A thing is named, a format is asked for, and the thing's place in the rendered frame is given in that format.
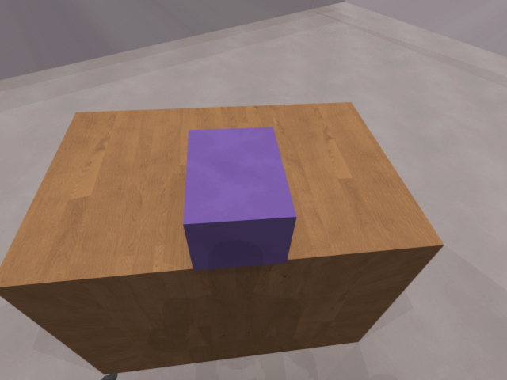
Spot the pedestal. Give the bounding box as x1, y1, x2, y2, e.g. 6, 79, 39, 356
0, 102, 444, 374

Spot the carton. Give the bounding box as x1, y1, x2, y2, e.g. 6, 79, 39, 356
183, 127, 296, 271

